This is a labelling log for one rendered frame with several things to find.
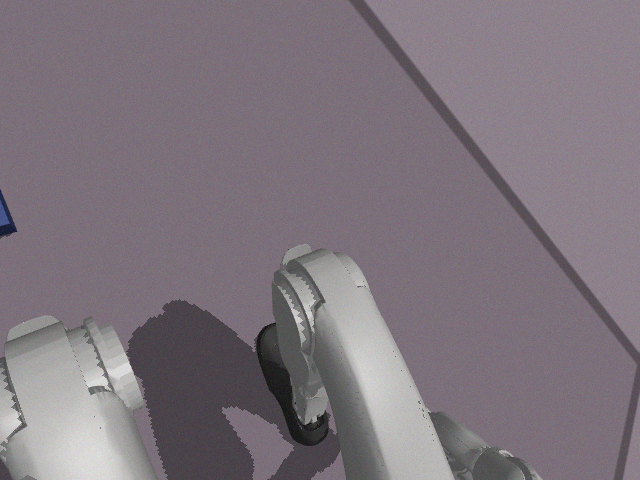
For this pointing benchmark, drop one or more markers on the carton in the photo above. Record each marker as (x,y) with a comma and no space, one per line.
(7,225)

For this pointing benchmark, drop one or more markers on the right robot arm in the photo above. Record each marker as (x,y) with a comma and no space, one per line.
(497,463)

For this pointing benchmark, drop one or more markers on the right robot hand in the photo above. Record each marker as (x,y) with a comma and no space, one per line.
(460,443)

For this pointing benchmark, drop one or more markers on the right robot foot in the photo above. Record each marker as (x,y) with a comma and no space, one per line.
(278,381)

